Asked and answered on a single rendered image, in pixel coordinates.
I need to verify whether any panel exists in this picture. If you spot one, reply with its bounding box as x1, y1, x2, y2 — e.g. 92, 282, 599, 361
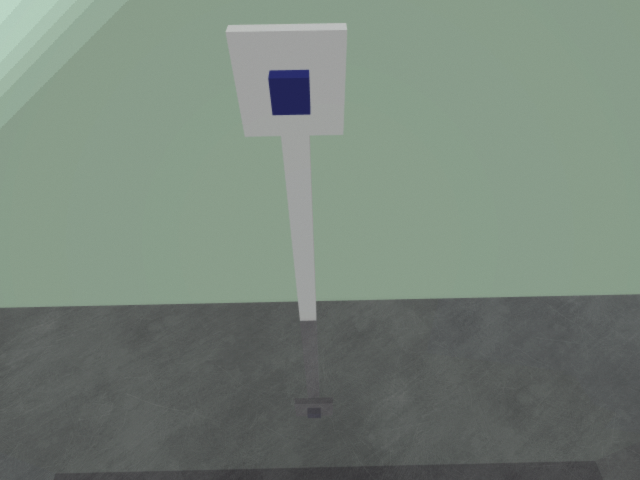
226, 23, 347, 321

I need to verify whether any button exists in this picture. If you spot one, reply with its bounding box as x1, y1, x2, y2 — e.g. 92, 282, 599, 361
268, 70, 310, 115

